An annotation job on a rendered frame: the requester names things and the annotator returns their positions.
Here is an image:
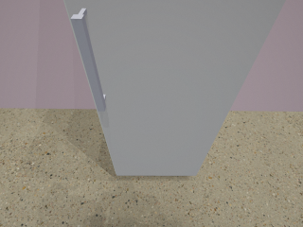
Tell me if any fridge door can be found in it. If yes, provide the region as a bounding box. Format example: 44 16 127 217
64 0 286 176

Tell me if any handle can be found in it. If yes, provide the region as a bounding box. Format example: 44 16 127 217
70 9 106 112

